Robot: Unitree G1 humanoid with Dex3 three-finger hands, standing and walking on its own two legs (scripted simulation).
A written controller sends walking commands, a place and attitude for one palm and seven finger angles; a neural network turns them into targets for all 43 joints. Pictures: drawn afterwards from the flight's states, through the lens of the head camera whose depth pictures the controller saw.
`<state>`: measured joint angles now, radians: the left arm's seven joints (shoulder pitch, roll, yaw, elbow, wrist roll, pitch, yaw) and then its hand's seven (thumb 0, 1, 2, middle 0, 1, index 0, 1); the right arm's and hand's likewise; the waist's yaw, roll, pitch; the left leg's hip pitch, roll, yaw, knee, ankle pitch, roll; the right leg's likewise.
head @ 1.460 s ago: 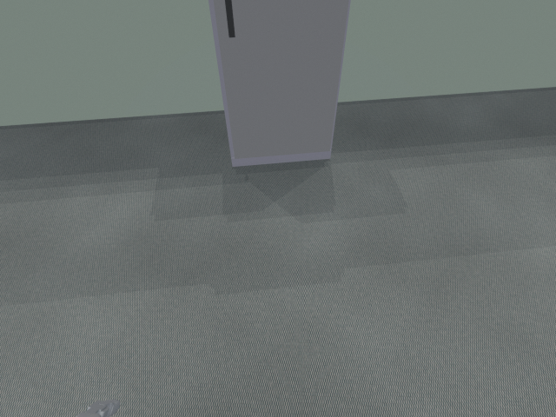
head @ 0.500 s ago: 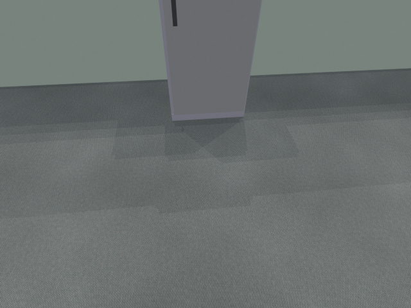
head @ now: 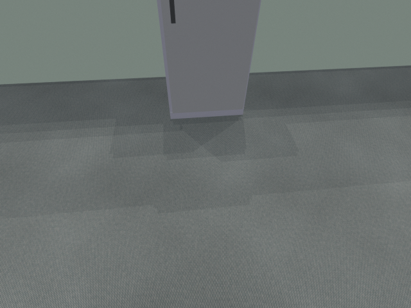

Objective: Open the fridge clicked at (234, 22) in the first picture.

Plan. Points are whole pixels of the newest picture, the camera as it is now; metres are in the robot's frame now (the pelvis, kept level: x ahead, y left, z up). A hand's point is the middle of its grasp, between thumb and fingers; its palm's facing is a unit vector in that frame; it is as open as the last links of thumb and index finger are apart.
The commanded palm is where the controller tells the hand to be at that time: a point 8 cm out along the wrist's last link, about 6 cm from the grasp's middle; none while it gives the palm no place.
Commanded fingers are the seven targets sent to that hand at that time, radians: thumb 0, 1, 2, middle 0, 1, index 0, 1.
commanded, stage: look at it before walking up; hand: left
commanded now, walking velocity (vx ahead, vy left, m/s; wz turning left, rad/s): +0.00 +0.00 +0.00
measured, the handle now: out of the picture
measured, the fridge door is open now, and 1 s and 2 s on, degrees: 0 0 0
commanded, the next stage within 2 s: walk to a spot facing it in 0.18 s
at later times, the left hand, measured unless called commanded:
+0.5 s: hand out of the picture +0.05 +0.22 -0.18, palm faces -0.01 -0.97 -0.25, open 7.4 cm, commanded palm none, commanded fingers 0.00 0.90 0.90 -0.20 -0.30 -0.20 -0.30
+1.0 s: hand (164, 238) +0.33 +0.14 -0.19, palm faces -0.06 -0.98 -0.21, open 7.3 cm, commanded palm none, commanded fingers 0.00 0.90 0.90 -0.20 -0.30 -0.20 -0.30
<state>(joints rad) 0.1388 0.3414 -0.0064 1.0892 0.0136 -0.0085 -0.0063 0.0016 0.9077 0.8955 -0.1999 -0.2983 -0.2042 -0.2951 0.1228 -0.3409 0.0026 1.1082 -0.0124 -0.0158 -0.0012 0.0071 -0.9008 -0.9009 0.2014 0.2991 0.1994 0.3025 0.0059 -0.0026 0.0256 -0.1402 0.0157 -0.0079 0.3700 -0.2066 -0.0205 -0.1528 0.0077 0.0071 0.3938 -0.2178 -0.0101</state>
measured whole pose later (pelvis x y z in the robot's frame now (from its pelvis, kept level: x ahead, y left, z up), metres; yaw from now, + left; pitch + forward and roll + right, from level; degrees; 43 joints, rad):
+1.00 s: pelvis +0.20 -0.04 -0.03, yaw -3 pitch -2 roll +0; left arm 0.12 0.19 0.06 0.99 0.02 -0.08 -0.02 0.00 0.91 0.90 -0.19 -0.30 -0.20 -0.29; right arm 0.50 -0.13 -0.03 1.23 -0.01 -0.03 -0.01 0.01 -0.90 -0.90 0.20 0.30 0.20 0.30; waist -0.04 0.02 0.11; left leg -0.18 0.09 0.02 1.11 -0.47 0.02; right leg -0.41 -0.04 -0.17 0.70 -0.25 -0.08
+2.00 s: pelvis +0.62 -0.07 -0.03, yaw -5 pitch -1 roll +1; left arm 0.12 0.17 0.06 1.00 0.03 -0.07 -0.02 0.00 0.91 0.90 -0.19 -0.30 -0.20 -0.29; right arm 0.45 -0.13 -0.04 1.18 -0.02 -0.03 0.00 0.01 -0.91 -0.90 0.20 0.30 0.20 0.30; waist -0.04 0.03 0.07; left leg -0.17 0.11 0.12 0.98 -0.50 -0.01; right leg -0.41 -0.06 -0.16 0.66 -0.21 -0.06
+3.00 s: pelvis +0.81 -0.07 +0.00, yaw +8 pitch -1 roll +2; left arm 0.36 0.13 0.04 1.05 0.03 -0.04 0.01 0.00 0.91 0.90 -0.20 -0.30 -0.20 -0.29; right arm 0.35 -0.18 -0.07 1.10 -0.03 0.03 0.02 0.01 -0.91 -0.90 0.20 0.30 0.20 0.30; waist 0.01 0.03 -0.03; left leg -0.43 0.00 0.06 0.89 -0.34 0.02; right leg -0.15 -0.05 -0.10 0.45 -0.28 -0.02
